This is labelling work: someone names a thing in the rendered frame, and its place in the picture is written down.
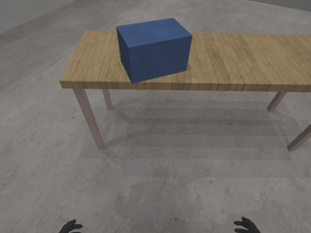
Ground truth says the carton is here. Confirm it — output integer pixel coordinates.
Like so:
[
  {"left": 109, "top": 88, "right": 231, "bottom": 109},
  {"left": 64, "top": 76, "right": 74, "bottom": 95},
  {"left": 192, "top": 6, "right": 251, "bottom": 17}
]
[{"left": 116, "top": 17, "right": 192, "bottom": 83}]

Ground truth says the table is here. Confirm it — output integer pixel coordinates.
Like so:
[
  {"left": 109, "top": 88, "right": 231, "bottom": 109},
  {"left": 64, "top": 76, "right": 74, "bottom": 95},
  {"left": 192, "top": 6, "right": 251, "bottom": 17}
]
[{"left": 59, "top": 30, "right": 311, "bottom": 151}]

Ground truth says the robot left hand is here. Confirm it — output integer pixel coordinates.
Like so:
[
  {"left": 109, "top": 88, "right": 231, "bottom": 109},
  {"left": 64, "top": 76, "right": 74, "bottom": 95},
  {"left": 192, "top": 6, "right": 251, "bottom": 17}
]
[{"left": 59, "top": 219, "right": 83, "bottom": 233}]

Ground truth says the robot right hand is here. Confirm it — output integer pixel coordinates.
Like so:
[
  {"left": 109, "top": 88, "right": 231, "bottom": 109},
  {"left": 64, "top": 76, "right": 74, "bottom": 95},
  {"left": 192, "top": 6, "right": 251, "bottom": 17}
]
[{"left": 233, "top": 216, "right": 260, "bottom": 233}]

